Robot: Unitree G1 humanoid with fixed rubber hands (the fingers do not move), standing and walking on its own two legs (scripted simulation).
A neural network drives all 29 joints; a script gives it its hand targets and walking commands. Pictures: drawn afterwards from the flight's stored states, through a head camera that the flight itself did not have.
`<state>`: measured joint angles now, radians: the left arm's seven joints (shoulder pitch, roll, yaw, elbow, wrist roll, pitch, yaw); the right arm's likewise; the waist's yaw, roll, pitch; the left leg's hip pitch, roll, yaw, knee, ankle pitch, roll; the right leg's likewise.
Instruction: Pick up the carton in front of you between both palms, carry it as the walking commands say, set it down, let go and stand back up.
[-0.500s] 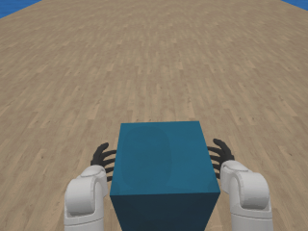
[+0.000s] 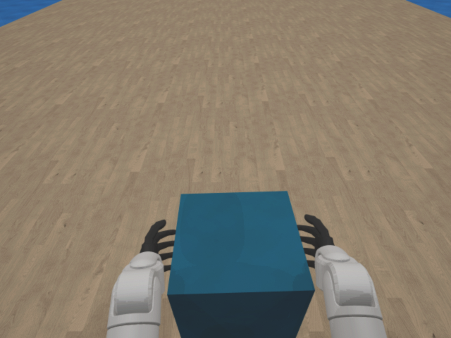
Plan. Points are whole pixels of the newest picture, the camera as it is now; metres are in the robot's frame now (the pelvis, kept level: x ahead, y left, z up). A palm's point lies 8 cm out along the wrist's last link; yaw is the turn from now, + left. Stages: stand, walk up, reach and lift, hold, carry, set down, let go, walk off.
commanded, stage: carry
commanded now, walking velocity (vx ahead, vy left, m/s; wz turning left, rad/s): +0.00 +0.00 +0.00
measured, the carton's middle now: (236, 272) +0.29 +0.00 -0.04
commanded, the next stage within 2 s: hold in 0.66 s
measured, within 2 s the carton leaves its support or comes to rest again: neither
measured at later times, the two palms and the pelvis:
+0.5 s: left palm (150, 260) +0.28 +0.15 +0.04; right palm (318, 254) +0.28 -0.14 +0.04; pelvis -0.01 +0.00 +0.00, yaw +0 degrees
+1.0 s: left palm (138, 280) +0.24 +0.17 +0.04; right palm (312, 256) +0.27 -0.13 +0.05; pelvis -0.03 -0.01 +0.01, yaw +5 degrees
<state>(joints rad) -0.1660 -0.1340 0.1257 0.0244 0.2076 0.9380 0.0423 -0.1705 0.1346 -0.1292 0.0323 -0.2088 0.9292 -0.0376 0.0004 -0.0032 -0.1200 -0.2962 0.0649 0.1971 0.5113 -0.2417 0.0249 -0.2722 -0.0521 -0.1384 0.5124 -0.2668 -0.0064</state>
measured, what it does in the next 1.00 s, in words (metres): stands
